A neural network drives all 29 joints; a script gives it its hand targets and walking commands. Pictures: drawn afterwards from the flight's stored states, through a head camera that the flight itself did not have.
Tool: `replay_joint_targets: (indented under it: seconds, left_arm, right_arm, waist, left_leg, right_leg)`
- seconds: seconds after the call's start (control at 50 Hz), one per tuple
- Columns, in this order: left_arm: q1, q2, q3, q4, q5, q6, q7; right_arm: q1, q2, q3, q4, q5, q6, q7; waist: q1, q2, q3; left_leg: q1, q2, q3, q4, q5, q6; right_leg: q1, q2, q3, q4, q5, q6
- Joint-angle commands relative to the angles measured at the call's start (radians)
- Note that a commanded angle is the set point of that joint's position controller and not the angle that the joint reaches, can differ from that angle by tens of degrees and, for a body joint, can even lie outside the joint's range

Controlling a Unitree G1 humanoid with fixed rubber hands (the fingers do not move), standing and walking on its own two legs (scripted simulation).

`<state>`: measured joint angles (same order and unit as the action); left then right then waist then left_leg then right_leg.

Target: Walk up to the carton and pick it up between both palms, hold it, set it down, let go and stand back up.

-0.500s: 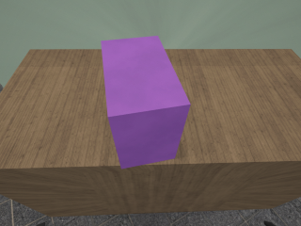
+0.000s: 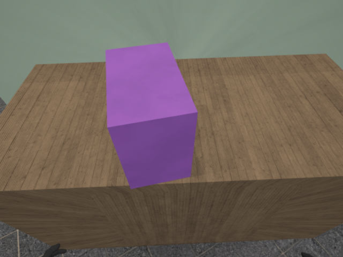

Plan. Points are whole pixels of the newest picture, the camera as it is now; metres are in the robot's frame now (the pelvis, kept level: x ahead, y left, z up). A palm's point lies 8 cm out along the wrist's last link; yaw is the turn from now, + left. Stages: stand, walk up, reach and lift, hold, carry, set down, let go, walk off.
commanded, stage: walk up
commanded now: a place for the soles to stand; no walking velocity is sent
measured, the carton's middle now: (149, 115) +0.44 +0.07 +0.08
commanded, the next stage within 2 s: none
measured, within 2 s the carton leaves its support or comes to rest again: neither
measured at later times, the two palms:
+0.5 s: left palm out of the picture +0.10 +0.31 -0.08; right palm out of the picture +0.07 -0.32 -0.10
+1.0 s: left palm out of the picture +0.15 +0.32 -0.09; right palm out of the picture +0.12 -0.32 -0.09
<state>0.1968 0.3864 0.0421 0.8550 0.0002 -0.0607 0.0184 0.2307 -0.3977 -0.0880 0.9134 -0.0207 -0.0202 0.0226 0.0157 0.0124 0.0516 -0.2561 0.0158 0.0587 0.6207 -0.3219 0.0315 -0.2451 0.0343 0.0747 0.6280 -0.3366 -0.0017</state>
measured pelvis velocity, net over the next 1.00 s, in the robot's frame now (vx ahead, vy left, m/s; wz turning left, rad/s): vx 0.04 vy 0.00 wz -0.02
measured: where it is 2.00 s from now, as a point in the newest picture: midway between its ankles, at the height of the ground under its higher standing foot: outside the picture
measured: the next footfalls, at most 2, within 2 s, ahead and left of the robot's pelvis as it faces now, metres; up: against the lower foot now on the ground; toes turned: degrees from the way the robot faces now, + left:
right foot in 1.02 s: +0.11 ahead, -0.13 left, +0.00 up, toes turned +3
left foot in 1.30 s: +0.10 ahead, +0.11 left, +0.00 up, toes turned +1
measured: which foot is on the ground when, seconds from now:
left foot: down 0.00-1.00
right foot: down 0.00-0.74, up 0.76-1.00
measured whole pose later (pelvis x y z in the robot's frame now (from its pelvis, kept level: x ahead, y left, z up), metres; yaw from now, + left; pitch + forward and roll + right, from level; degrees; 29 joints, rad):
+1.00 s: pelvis +0.04 +0.00 +0.00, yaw -1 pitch -3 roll -2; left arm 0.21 0.41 0.04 0.85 0.00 -0.07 0.02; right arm 0.23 -0.40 -0.09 0.90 -0.02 -0.03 0.02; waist 0.02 0.01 0.05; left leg -0.17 0.06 0.06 0.64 -0.41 0.02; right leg -0.29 0.03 0.06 0.73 -0.35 -0.01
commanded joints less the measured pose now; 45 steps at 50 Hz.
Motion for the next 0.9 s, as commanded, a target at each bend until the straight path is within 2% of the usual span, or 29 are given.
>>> replay_joint_targets:
  seconds: [0.0, 0.04, 0.06, 0.1, 0.12, 0.16, 0.18, 0.22, 0.24, 0.28, 0.32, 0.38, 0.4, 0.44, 0.48, 0.52, 0.54, 0.58, 0.6, 0.62, 0.64, 0.66, 0.68, 0.7, 0.76, 0.78, 0.82, 0.84, 0.88]
  left_arm:
    - [-0.048, 0.205, 0.014, -0.003, 0.021, -0.014, 0.002]
    - [-0.061, 0.207, 0.016, -0.01, 0.02, -0.015, -0.002]
    - [-0.057, 0.215, 0.016, -0.003, 0.021, -0.013, -0.001]
    - [-0.071, 0.203, 0.016, -0.01, 0.02, -0.013, -0.001]
    - [-0.062, 0.208, 0.016, -0.008, 0.022, -0.014, 0.0]
    - [-0.056, 0.207, 0.016, -0.01, 0.018, -0.014, -0.002]
    - [-0.049, 0.21, 0.015, -0.006, 0.021, -0.014, 0.0]
    - [-0.069, 0.217, 0.02, -0.009, 0.023, -0.014, 0.0]
    - [-0.069, 0.213, 0.012, -0.013, 0.019, -0.015, -0.001]
    - [-0.066, 0.201, 0.012, -0.011, 0.019, -0.016, 0.001]
    - [-0.066, 0.201, 0.012, -0.013, 0.02, -0.015, -0.001]
    - [-0.059, 0.208, 0.013, -0.015, 0.02, -0.017, 0.001]
    - [0.0, 0.237, 0.031, -0.023, 0.021, -0.019, -0.006]
    - [0.019, 0.244, 0.04, -0.024, 0.029, -0.018, -0.01]
    - [0.046, 0.254, 0.049, -0.018, 0.033, -0.02, -0.014]
    - [0.073, 0.291, 0.058, -0.009, 0.035, -0.022, -0.011]
    - [0.071, 0.293, 0.063, -0.017, 0.036, -0.024, -0.012]
    - [0.057, 0.286, 0.061, -0.032, 0.03, -0.025, -0.01]
    - [0.045, 0.266, 0.05, -0.042, 0.025, -0.023, -0.009]
    - [0.016, 0.233, 0.038, -0.055, 0.022, -0.024, -0.009]
    - [-0.019, 0.203, 0.026, -0.086, 0.013, -0.024, -0.007]
    - [-0.033, 0.171, 0.02, -0.099, 0.009, -0.022, -0.004]
    - [-0.033, 0.18, 0.024, -0.096, 0.018, -0.018, 0.006]
    - [-0.02, 0.191, 0.021, -0.102, 0.019, -0.013, 0.006]
    - [-0.007, 0.192, 0.019, -0.099, 0.015, -0.021, -0.005]
    - [0.001, 0.183, 0.023, -0.098, 0.01, -0.02, -0.008]
    - [0.0, 0.176, 0.027, -0.09, 0.008, -0.012, -0.015]
    - [0.026, 0.177, 0.027, -0.081, 0.005, -0.014, -0.012]
    - [0.044, 0.182, 0.032, -0.064, 0.008, -0.022, -0.008]
  right_arm:
    - [-0.138, -0.201, -0.017, -0.05, 0.007, -0.016, -0.007]
    - [-0.133, -0.187, -0.012, -0.049, 0.01, -0.016, -0.007]
    - [-0.132, -0.194, -0.012, -0.05, 0.007, -0.016, -0.008]
    - [-0.132, -0.196, -0.017, -0.044, 0.003, -0.016, -0.009]
    - [-0.134, -0.201, -0.017, -0.049, 0.004, -0.015, -0.008]
    - [-0.133, -0.198, -0.014, -0.044, 0.004, -0.017, -0.008]
    - [-0.141, -0.197, -0.016, -0.049, 0.006, -0.016, -0.007]
    - [-0.129, -0.19, -0.015, -0.045, 0.004, -0.015, -0.008]
    - [-0.129, -0.192, -0.013, -0.044, 0.003, -0.017, -0.009]
    - [-0.125, -0.197, -0.014, -0.045, 0.008, -0.018, -0.008]
    - [-0.132, -0.193, -0.009, -0.051, 0.008, -0.018, -0.008]
    - [-0.136, -0.191, -0.01, -0.045, 0.008, -0.018, -0.01]
    - [-0.105, -0.228, -0.029, -0.064, -0.002, -0.024, 0.0]
    - [-0.102, -0.235, -0.038, -0.079, -0.01, -0.024, 0.004]
    - [-0.119, -0.226, -0.041, -0.085, -0.016, -0.025, 0.009]
    - [-0.12, -0.198, -0.035, -0.09, -0.017, -0.027, 0.008]
    - [-0.099, -0.186, -0.032, -0.089, -0.019, -0.03, 0.007]
    - [-0.081, -0.184, -0.029, -0.09, -0.018, -0.041, 0.003]
    - [-0.057, -0.182, -0.026, -0.086, -0.015, -0.05, 0.0]
    - [0.003, -0.195, -0.035, -0.067, -0.013, -0.06, -0.004]
    - [0.082, -0.245, -0.049, -0.055, -0.014, -0.068, -0.012]
    - [0.131, -0.309, -0.068, -0.047, -0.01, -0.068, -0.015]
    - [0.143, -0.303, -0.065, -0.043, 0.001, -0.064, -0.016]
    - [0.141, -0.284, -0.066, -0.05, 0.004, -0.061, -0.016]
    - [0.105, -0.255, -0.06, -0.059, 0.004, -0.047, -0.023]
    - [0.087, -0.251, -0.055, -0.06, 0.005, -0.045, -0.025]
    - [0.057, -0.252, -0.053, -0.064, 0.007, -0.041, -0.024]
    - [0.032, -0.259, -0.05, -0.075, 0.006, -0.033, -0.018]
    - [-0.026, -0.243, -0.044, -0.098, 0.009, -0.019, -0.009]
  waist:
    - [-0.019, -0.02, -0.047]
    - [-0.025, -0.029, -0.03]
    - [-0.032, -0.008, -0.04]
    - [-0.034, -0.011, -0.028]
    - [-0.026, -0.034, -0.021]
    - [-0.024, -0.007, -0.041]
    - [-0.022, -0.022, -0.047]
    - [-0.035, -0.034, -0.034]
    - [-0.035, -0.012, -0.034]
    - [-0.031, -0.006, -0.052]
    - [-0.027, -0.031, -0.062]
    - [-0.025, -0.011, -0.037]
    - [-0.017, 0.0, -0.076]
    - [-0.012, -0.019, -0.019]
    - [0.003, -0.036, 0.039]
    - [0.008, -0.12, 0.043]
    - [0.002, -0.141, 0.041]
    - [-0.003, -0.109, 0.001]
    - [-0.015, -0.106, -0.04]
    - [-0.049, -0.059, -0.082]
    - [-0.085, 0.052, -0.143]
    - [-0.098, 0.157, -0.127]
    - [-0.093, 0.13, -0.097]
    - [-0.091, 0.084, -0.081]
    - [-0.076, 0.08, -0.03]
    - [-0.063, 0.138, -0.014]
    - [-0.062, 0.175, 0.041]
    - [-0.055, 0.236, 0.059]
    - [-0.04, 0.236, 0.075]
  left_leg:
    - [0.075, 0.124, -0.158, -0.178, 0.032, 0.055]
    - [0.079, 0.112, -0.141, -0.188, 0.02, 0.049]
    - [0.098, 0.106, -0.14, -0.184, 0.017, 0.044]
    - [0.092, 0.109, -0.149, -0.188, 0.019, 0.049]
    - [0.082, 0.116, -0.155, -0.187, 0.018, 0.051]
    - [0.1, 0.117, -0.151, -0.188, 0.037, 0.051]
    - [0.092, 0.115, -0.152, -0.177, 0.04, 0.053]
    - [0.111, 0.098, -0.13, -0.162, 0.061, 0.037]
    - [0.122, 0.106, -0.139, -0.171, 0.073, 0.044]
    - [0.109, 0.119, -0.152, -0.181, 0.087, 0.051]
    - [0.105, 0.131, -0.159, -0.183, 0.09, 0.061]
    - [0.1, 0.115, -0.14, -0.162, 0.1, 0.045]
    - [0.086, 0.089, -0.131, -0.123, -0.077, 0.069]
    - [-0.005, 0.095, -0.18, -0.115, -0.255, 0.081]
    - [-0.095, 0.067, -0.174, -0.085, -0.309, 0.067]
    - [-0.186, 0.008, -0.09, 0.029, -0.205, 0.037]
    - [-0.205, -0.001, -0.068, 0.044, -0.177, 0.03]
    - [-0.162, 0.01, -0.069, -0.02, -0.133, 0.032]
    - [-0.063, 0.02, -0.071, -0.085, -0.048, 0.039]
    - [0.095, 0.058, -0.104, -0.131, 0.092, 0.058]
    - [0.274, 0.16, -0.244, -0.183, 0.242, 0.105]
    - [0.409, 0.303, -0.424, -0.23, 0.411, 0.178]
    - [0.439, 0.405, -0.486, -0.22, 0.624, 0.248]
    - [0.47, 0.424, -0.469, -0.189, 0.713, 0.276]
    - [0.406, 0.327, -0.323, -0.15, 0.873, 0.197]
    - [0.358, 0.309, -0.277, -0.153, 0.862, 0.182]
    - [0.256, 0.276, -0.241, -0.191, 0.754, 0.165]
    - [0.21, 0.246, -0.2, -0.198, 0.696, 0.158]
    - [0.147, 0.204, -0.143, -0.161, 0.667, 0.13]
  right_leg:
    - [-0.058, -0.111, 0.146, -0.178, 0.141, -0.07]
    - [-0.071, -0.125, 0.169, -0.191, 0.141, -0.075]
    - [-0.08, -0.13, 0.179, -0.197, 0.137, -0.072]
    - [-0.093, -0.12, 0.166, -0.19, 0.128, -0.075]
    - [-0.086, -0.12, 0.164, -0.198, 0.134, -0.065]
    - [-0.083, -0.118, 0.159, -0.188, 0.154, -0.07]
    - [-0.064, -0.114, 0.161, -0.198, 0.145, -0.068]
    - [-0.09, -0.135, 0.184, -0.206, 0.168, -0.074]
    - [-0.109, -0.128, 0.175, -0.192, 0.183, -0.073]
    - [-0.072, -0.114, 0.153, -0.175, 0.202, -0.066]
    - [-0.052, -0.111, 0.148, -0.169, 0.207, -0.068]
    - [-0.075, -0.122, 0.17, -0.181, 0.213, -0.075]
    - [-0.04, -0.096, 0.161, -0.141, 0.037, -0.1]
    - [-0.076, -0.112, 0.236, -0.159, -0.208, -0.134]
    - [-0.078, -0.136, 0.296, -0.233, -0.336, -0.154]
    - [0.017, -0.215, 0.412, -0.306, -0.279, -0.179]
    - [0.046, -0.25, 0.435, -0.291, -0.18, -0.204]
    - [0.097, -0.261, 0.379, -0.209, 0.127, -0.22]
    - [0.076, -0.233, 0.302, -0.144, 0.263, -0.198]
    - [-0.012, -0.188, 0.222, -0.05, 0.368, -0.158]
    - [-0.141, -0.082, 0.091, 0.124, 0.373, -0.091]
    - [-0.329, 0.024, -0.045, 0.296, 0.138, -0.035]
    - [-0.416, 0.034, -0.073, 0.346, -0.263, -0.023]
    - [-0.44, -0.009, -0.044, 0.329, -0.294, -0.028]
    - [-0.385, -0.018, -0.043, 0.266, -0.238, -0.037]
    - [-0.348, -0.027, -0.066, 0.244, -0.208, -0.038]
    - [-0.293, -0.024, -0.11, 0.204, -0.121, -0.035]
    - [-0.253, -0.023, -0.137, 0.154, -0.095, -0.033]
    - [-0.159, -0.008, -0.167, 0.047, -0.008, -0.029]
